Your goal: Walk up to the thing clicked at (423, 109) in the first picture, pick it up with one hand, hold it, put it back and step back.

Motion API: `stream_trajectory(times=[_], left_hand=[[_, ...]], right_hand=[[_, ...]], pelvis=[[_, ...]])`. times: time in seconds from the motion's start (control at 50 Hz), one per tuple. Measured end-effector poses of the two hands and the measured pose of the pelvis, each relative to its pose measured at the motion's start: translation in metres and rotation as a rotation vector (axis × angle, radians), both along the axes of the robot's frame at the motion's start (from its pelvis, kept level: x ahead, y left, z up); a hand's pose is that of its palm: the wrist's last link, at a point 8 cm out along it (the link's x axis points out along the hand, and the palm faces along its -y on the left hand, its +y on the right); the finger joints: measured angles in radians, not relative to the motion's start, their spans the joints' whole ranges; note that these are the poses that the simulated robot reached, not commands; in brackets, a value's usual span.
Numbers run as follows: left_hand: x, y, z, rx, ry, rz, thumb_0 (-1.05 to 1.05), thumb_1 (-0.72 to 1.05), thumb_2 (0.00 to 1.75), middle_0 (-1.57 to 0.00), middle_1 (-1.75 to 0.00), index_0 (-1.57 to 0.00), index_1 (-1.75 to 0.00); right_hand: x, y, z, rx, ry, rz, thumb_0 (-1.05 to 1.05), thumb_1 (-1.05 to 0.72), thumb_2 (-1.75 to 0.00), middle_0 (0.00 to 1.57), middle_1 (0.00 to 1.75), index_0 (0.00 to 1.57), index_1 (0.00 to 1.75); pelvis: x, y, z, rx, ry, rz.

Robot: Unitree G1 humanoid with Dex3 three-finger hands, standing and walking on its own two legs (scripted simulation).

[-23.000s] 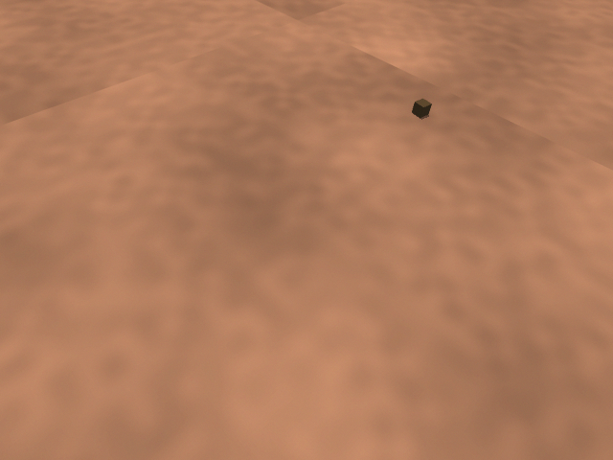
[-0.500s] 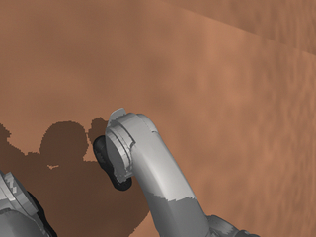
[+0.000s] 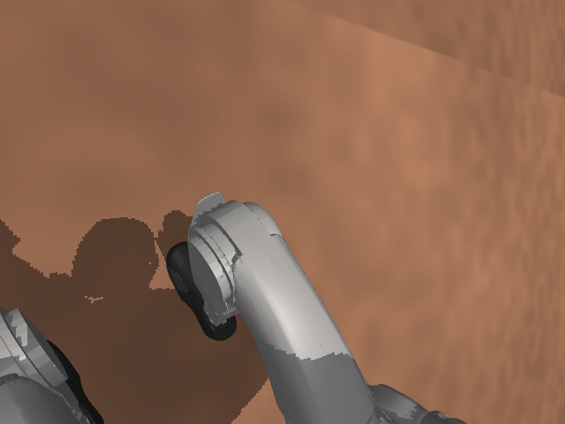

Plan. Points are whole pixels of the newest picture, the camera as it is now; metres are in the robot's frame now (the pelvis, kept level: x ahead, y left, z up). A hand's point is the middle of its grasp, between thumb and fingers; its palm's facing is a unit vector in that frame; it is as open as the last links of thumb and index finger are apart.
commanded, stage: settle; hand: left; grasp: from above
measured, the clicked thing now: out of the picture +0.48 +0.35 -0.30
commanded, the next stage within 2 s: lift in 0.68 s
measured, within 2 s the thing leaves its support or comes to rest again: leaves its support in 0.26 s
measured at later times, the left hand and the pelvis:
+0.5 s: hand out of the picture +0.47 +0.36 -0.22, palm faces +0.01 -0.44 -0.90, open 10.1 cm; pelvis +0.00 +0.00 +0.01, yaw +0 degrees
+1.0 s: hand out of the picture +0.46 +0.36 -0.16, palm faces -0.02 -0.46 -0.89, open 9.9 cm; pelvis +0.00 -0.01 +0.02, yaw +4 degrees
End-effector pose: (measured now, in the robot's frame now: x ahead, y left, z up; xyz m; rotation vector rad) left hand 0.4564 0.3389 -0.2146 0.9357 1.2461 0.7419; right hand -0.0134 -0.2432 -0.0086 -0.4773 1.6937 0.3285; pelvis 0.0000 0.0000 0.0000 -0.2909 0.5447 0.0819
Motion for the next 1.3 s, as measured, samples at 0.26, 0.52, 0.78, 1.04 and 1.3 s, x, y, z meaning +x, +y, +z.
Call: stream_trajectory(times=[0.26, 0.52, 0.78, 1.04, 1.3], left_hand=[[0.004, 0.004, 0.008, -0.011, -0.027, 0.009, 0.03, -0.01, 0.73, -0.57, -0.66, -0.56, -0.71], [0.010, 0.027, 0.060, 0.005, -0.031, 0.007, 0.03, -0.01, 0.71, -0.60, -0.63, -0.58, -0.69], [0.003, 0.030, 0.089, -0.011, -0.005, -0.007, 0.03, 0.00, 0.72, -0.58, -0.65, -0.57, -0.70], [-0.003, 0.033, 0.121, -0.018, -0.020, -0.008, 0.06, 0.03, 0.58, -0.64, -0.59, -0.63, -0.64], [-0.038, 0.036, 0.197, 0.005, -0.032, -0.023, 0.09, 0.05, 0.49, -0.69, -0.53, -0.69, -0.58]], right_hand=[[0.003, 0.000, 0.002, 0.000, -0.012, -0.021, 0.00, -0.92, -0.90, 0.20, 0.30, 0.19, 0.30], [0.013, -0.007, -0.003, -0.013, -0.077, -0.081, 0.00, -0.91, -0.90, 0.20, 0.30, 0.19, 0.30], [0.011, -0.013, -0.015, -0.021, -0.112, -0.124, 0.00, -0.91, -0.90, 0.20, 0.30, 0.20, 0.30], [0.021, -0.027, -0.031, -0.022, -0.149, -0.163, 0.00, -0.92, -0.90, 0.20, 0.30, 0.20, 0.30], [0.060, -0.029, -0.049, 0.035, -0.276, -0.213, 0.00, -0.92, -0.90, 0.20, 0.30, 0.19, 0.30]], pelvis=[[0.000, -0.002, 0.005, 0.005, 0.015, -0.005], [0.004, -0.003, 0.013, 0.020, 0.057, -0.003], [0.003, -0.005, 0.015, 0.050, 0.073, 0.007], [0.005, -0.008, 0.016, 0.086, 0.099, 0.014], [0.005, -0.011, 0.040, 0.145, 0.113, 0.038]])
